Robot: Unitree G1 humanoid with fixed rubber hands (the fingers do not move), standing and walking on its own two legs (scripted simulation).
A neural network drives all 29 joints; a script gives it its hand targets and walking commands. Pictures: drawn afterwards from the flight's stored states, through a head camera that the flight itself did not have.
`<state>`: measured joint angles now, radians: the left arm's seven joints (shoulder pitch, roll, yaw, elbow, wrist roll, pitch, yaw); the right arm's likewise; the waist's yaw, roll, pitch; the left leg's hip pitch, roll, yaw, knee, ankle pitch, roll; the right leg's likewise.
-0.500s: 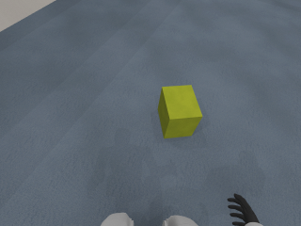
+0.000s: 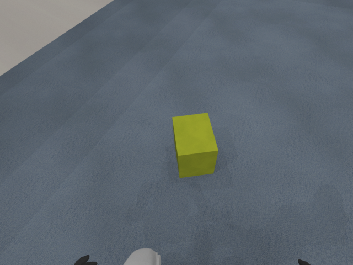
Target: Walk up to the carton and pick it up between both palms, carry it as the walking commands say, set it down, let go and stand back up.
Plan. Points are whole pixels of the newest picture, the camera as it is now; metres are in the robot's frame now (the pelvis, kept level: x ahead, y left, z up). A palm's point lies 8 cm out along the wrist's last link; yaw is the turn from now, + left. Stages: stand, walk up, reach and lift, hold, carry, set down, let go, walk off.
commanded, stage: walk up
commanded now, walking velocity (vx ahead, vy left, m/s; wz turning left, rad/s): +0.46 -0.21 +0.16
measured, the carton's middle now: (193, 146) +0.79 -0.05 -0.64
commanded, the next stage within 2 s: none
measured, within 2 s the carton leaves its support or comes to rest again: neither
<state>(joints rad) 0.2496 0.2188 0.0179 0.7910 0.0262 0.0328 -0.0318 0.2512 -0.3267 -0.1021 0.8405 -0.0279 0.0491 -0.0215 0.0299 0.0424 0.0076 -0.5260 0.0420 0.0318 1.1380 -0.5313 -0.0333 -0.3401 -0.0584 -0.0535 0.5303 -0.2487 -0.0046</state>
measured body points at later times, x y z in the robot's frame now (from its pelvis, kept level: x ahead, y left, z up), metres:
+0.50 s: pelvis +0.15 -0.07 +0.01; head +0.19 -0.05 +0.46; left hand +0.24 +0.18 -0.14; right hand +0.16 -0.34 -0.12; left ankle +0.05 +0.05 -0.74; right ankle +0.22 -0.22 -0.69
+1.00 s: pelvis +0.27 -0.11 +0.01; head +0.30 -0.12 +0.45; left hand +0.31 +0.16 -0.13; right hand +0.40 -0.36 -0.14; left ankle +0.28 +0.02 -0.68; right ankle +0.31 -0.24 -0.74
